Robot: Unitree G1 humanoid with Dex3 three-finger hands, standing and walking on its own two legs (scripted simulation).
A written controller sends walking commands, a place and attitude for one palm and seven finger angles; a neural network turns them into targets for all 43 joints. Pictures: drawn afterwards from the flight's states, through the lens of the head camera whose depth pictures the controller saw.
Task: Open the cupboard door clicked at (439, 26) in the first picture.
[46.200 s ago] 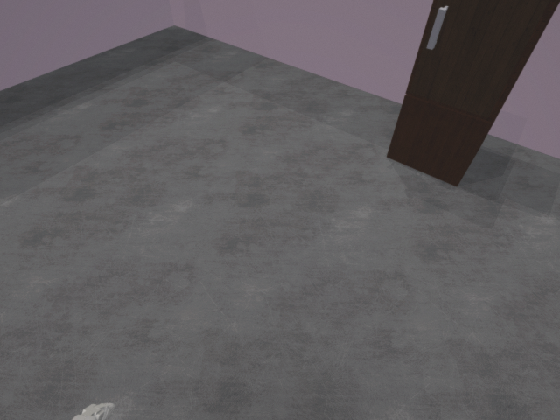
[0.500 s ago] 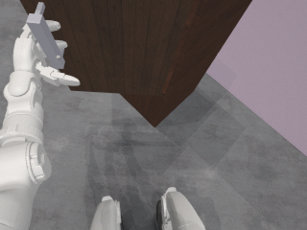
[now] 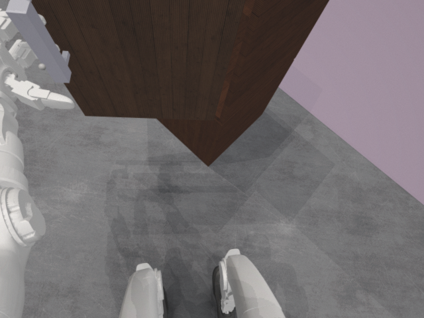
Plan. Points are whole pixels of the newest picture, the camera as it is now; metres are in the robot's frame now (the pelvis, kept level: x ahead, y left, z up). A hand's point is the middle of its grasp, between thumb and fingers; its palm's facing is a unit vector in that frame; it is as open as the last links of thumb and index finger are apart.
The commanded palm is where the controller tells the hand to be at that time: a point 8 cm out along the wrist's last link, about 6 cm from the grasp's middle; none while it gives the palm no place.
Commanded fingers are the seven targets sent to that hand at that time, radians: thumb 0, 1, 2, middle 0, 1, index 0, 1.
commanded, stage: move the hooked fingers beside the handle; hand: left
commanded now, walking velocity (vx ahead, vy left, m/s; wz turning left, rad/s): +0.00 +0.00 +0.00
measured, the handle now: (47, 37) +0.60 +0.22 +0.06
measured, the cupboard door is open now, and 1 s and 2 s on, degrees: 45 45 45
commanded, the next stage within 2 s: slide the fingers in behind the handle in 1.74 s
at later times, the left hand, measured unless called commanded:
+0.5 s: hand (15, 70) +0.52 +0.26 +0.07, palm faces -0.02 -1.00 -0.02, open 14.0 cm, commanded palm +0.51 +0.30 +0.07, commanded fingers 0.00 -0.50 0.30 -0.30 -1.20 -0.30 -1.20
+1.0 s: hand out of the picture +0.52 +0.29 +0.06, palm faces -0.01 -1.00 -0.01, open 14.0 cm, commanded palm +0.52 +0.32 +0.06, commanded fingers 0.00 -0.50 0.30 -0.30 -1.20 -0.30 -1.20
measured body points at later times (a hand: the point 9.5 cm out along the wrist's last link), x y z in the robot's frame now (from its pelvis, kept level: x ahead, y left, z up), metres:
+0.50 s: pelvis +0.00 +0.01 +0.00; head +0.17 +0.04 +0.42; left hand +0.52 +0.31 +0.08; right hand +0.00 -0.25 -0.10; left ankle +0.01 +0.11 -0.63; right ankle +0.04 -0.13 -0.63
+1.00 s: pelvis +0.00 +0.02 -0.01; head +0.18 +0.06 +0.40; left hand +0.52 +0.35 +0.07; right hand +0.00 -0.26 -0.10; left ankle +0.01 +0.12 -0.63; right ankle +0.04 -0.13 -0.63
